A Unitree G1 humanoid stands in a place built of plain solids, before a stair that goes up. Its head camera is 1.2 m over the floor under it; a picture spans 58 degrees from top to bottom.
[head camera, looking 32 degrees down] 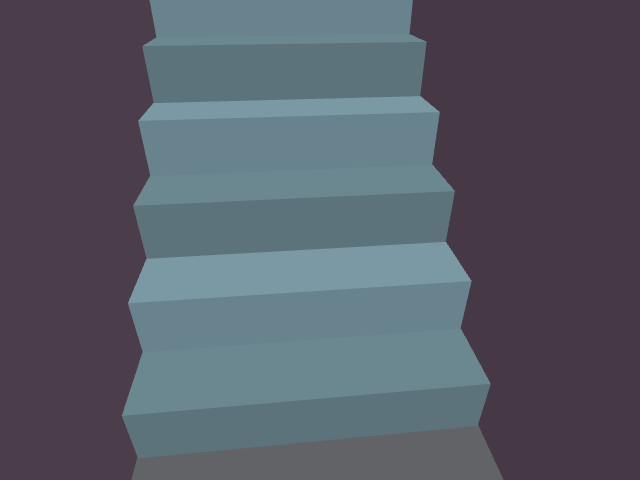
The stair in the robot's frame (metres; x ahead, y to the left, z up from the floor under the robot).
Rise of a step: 0.20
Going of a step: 0.23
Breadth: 1.02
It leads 6 degrees to the left of straight ahead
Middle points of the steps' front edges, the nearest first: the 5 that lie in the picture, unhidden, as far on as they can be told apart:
0.78 0.02 0.20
1.01 0.04 0.39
1.23 0.07 0.59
1.46 0.09 0.78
1.69 0.11 0.98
